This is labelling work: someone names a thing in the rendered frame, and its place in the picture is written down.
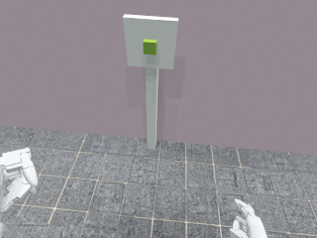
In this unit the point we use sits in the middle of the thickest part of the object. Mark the robot right hand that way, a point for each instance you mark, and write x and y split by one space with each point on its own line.
252 227

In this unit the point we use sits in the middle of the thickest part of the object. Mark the button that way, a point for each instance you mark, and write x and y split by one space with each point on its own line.
150 47

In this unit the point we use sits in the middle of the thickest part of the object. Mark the panel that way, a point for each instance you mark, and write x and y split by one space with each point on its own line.
138 28

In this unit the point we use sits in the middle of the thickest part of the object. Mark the robot left hand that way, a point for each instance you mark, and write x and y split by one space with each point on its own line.
16 167

